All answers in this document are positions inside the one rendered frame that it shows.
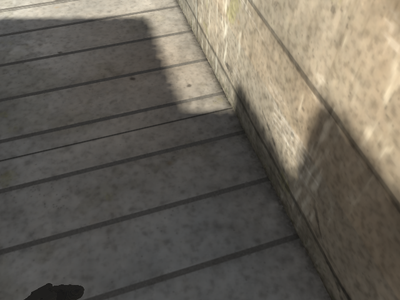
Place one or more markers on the robot left hand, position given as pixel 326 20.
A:
pixel 60 292

